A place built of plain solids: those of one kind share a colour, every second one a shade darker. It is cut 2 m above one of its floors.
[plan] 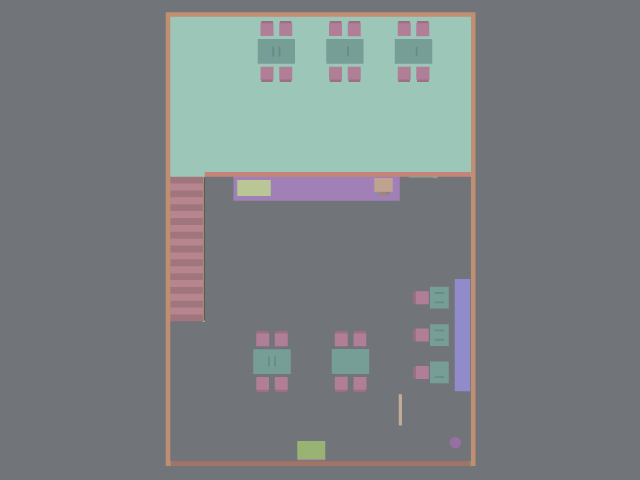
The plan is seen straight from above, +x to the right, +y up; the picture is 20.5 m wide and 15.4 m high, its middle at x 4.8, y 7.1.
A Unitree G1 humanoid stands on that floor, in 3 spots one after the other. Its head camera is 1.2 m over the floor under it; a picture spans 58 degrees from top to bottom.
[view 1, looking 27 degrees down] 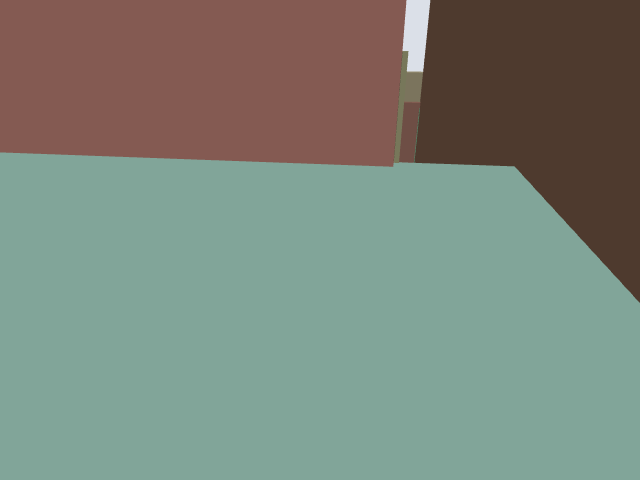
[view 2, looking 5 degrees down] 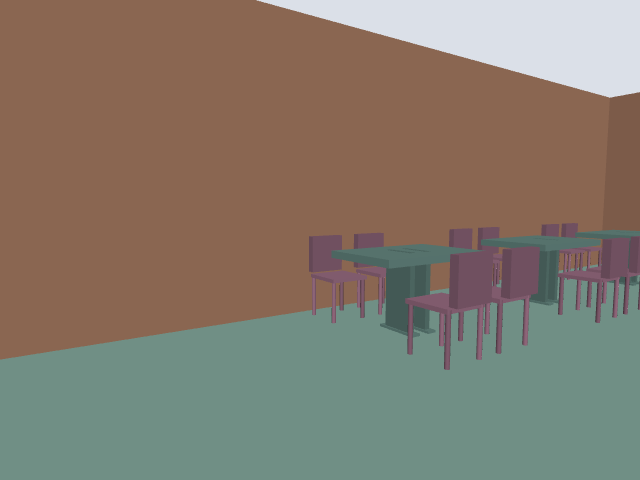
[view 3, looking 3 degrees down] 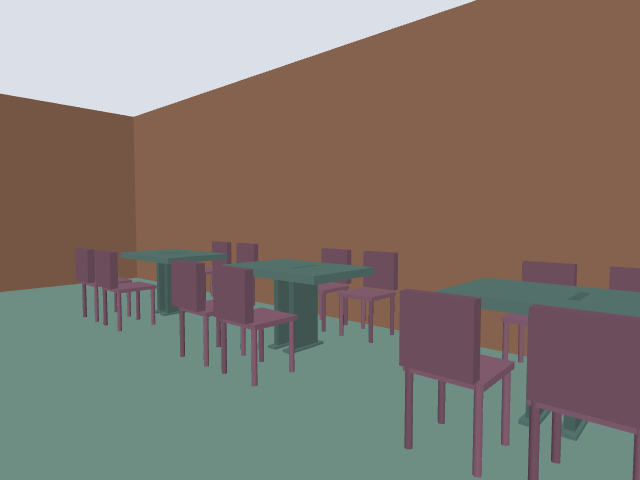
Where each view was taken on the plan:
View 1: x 1.30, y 13.16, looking -83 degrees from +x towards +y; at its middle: upper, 2.64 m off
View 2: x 0.52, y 10.23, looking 57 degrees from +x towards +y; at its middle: side_chair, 4.57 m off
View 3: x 8.44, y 10.33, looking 132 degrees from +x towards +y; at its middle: wall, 5.30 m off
